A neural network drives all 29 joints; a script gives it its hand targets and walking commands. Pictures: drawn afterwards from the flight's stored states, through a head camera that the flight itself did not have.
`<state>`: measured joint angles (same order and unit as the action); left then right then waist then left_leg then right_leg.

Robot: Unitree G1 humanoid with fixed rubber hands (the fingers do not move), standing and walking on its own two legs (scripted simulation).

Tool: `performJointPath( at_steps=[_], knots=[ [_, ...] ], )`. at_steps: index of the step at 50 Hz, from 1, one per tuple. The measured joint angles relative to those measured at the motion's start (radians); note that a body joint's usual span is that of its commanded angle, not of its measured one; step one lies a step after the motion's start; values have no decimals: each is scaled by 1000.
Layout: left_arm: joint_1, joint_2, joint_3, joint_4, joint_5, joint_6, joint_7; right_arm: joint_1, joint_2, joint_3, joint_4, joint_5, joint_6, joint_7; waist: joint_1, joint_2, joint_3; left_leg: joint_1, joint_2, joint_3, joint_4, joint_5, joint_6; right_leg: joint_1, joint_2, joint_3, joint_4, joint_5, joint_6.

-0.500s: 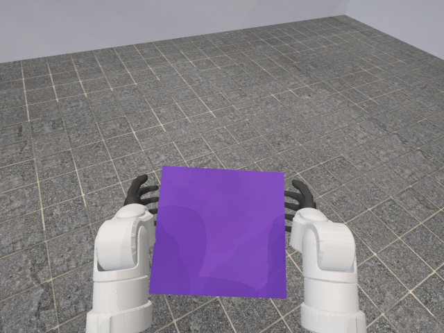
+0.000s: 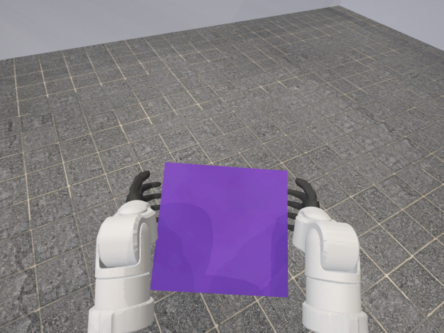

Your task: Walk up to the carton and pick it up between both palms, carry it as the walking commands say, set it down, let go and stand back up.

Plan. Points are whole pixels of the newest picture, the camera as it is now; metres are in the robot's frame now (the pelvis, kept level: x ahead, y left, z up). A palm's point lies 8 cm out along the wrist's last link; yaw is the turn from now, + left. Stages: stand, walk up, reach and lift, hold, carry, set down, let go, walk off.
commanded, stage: carry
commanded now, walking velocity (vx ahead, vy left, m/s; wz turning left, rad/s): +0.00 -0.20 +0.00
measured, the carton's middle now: (219, 228) +0.34 -0.01 -0.02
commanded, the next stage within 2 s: none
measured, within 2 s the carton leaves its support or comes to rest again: neither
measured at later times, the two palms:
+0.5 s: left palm (213, 240) +0.25 +0.01 +0.10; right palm (396, 253) +0.23 -0.27 +0.09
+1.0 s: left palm (210, 266) +0.21 +0.02 +0.10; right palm (403, 268) +0.20 -0.27 +0.09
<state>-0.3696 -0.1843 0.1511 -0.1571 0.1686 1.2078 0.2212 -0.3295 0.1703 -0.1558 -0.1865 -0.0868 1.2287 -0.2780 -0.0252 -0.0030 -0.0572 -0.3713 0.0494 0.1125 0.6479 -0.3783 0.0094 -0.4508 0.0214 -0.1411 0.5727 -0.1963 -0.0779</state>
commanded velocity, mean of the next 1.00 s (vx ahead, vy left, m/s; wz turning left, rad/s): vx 0.00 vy -0.04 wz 0.00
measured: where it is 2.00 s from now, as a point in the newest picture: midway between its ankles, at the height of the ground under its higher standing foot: outside the picture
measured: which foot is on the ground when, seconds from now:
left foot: down 0.00-0.28, up 0.30-0.50, down 0.52-1.00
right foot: down 0.00-0.02, up 0.04-0.26, down 0.28-1.00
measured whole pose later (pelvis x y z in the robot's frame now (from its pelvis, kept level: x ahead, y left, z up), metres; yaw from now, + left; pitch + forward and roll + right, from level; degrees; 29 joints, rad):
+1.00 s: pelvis -0.08 -0.12 +0.01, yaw +0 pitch +1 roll +0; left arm -0.34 -0.17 0.17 -0.03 0.18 1.16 0.20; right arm -0.32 0.17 -0.14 -0.03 -0.16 1.18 -0.22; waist -0.01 -0.01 -0.11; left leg -0.31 0.04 0.08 0.53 -0.24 -0.01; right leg -0.38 -0.01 -0.12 0.48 -0.13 -0.05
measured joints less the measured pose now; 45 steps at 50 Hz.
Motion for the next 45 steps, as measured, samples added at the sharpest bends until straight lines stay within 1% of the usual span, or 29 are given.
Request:
performJointPath(
  at_steps=[1,2,4,5,7,10,11,13,14,15,17,18,19,21,23,24,26,27,28,29,33,37,41,45],
  knots=[
    [5,2,3,-4,2,-3,-2,0,1,7,9,-2,-8,4,2,-24,2,9,-5,5,-29,56,8,-8,-5,3,16,-4,2],
    [17,7,4,-5,0,-6,-5,2,1,15,20,-7,-14,9,6,-35,2,7,-2,5,-27,72,10,-19,-3,9,52,-63,21],
    [42,14,0,-6,-10,-4,-1,6,-1,25,42,-13,-13,18,19,-29,3,16,21,1,-35,74,4,-52,8,37,190,-174,53],
    [51,17,-4,-8,-19,2,11,9,-2,28,50,-17,-11,24,27,-26,2,23,33,-1,-49,79,-3,-61,6,51,243,-198,66],
    [55,19,-9,-18,-39,17,41,8,-2,27,58,-23,-7,36,41,-20,1,31,54,-7,-79,99,-20,-64,-14,73,278,-203,90],
    [39,14,-1,-39,-55,25,66,-8,3,16,52,-38,-10,54,52,-5,4,20,87,-22,-93,124,-48,-25,-42,87,211,-208,116],
    [33,12,2,-45,-57,25,68,-13,5,14,46,-44,-12,60,53,2,4,13,100,-29,-89,127,-59,-1,-46,84,163,-201,123],
    [20,8,7,-54,-56,23,66,-20,7,11,32,-57,-12,70,54,13,1,-8,119,-42,-62,123,-84,72,-56,66,6,-124,131],
    [14,6,8,-54,-53,21,63,-23,8,8,26,-62,-12,73,54,20,-1,-24,129,-49,-35,114,-97,90,-54,59,-48,-41,126],
    [12,4,2,-41,-49,11,57,-19,6,2,23,-65,-16,76,54,33,0,-42,134,-62,-1,77,-99,78,-43,53,-37,-10,110],
    [9,3,-9,-10,-46,3,49,2,0,-1,14,-62,-10,69,44,33,2,-76,103,-79,112,-85,-83,61,-46,49,-8,-22,75],
    [9,3,-11,4,-44,5,45,10,-3,1,12,-54,-2,58,35,29,3,-88,83,-80,167,-127,-74,60,-50,48,-5,-28,64],
    [8,3,-10,16,-39,7,38,16,-5,5,12,-44,5,42,25,26,5,-95,67,-74,206,-140,-67,60,-53,47,-8,-29,56],
    [6,2,-2,31,-28,7,20,20,-7,10,9,-22,17,11,7,22,6,-90,44,-58,223,-127,-54,58,-53,44,-19,-20,46],
    [4,1,6,33,-16,4,3,15,-5,12,8,-5,20,-12,-6,18,6,-60,22,-47,173,-111,-42,54,-48,40,-27,-7,37],
    [3,1,8,31,-9,2,-4,11,-4,11,9,1,19,-18,-10,16,6,-35,11,-44,123,-96,-35,52,-45,37,-30,-1,34],
    [7,2,9,26,2,-2,-15,2,-1,11,13,4,17,-23,-16,19,2,40,-3,-35,-40,-6,-21,49,-33,28,-31,6,30],
    [10,4,11,24,7,-5,-19,0,0,15,19,3,12,-22,-16,8,3,60,-8,-34,-93,76,-13,49,-33,27,-29,7,29],
    [16,6,12,22,8,-7,-21,0,1,20,27,0,8,-19,-14,-4,5,68,-10,-33,-106,113,-12,57,-35,27,-36,12,29],
    [25,9,11,19,6,-5,-20,0,1,23,35,-4,8,-14,-10,-12,3,72,-8,-34,-110,122,-14,66,-33,26,-49,20,29],
    [46,16,2,14,-9,12,3,-4,1,24,70,-21,9,14,10,-19,-19,79,0,-39,-114,116,-28,85,-24,19,-78,40,19],
    [44,15,5,36,-17,15,17,-2,1,22,97,-43,4,34,25,-7,-41,77,5,-44,-113,121,-31,89,-19,15,-89,48,15],
    [36,13,11,61,-17,13,19,3,-1,22,111,-53,1,42,25,0,-54,74,3,-43,-119,129,-29,89,-20,15,-100,59,18],
    [29,11,16,94,-2,-6,3,3,-1,16,133,-63,-16,50,18,-1,-58,70,-3,-40,-122,136,-24,83,-26,18,-100,65,21]
  ],
)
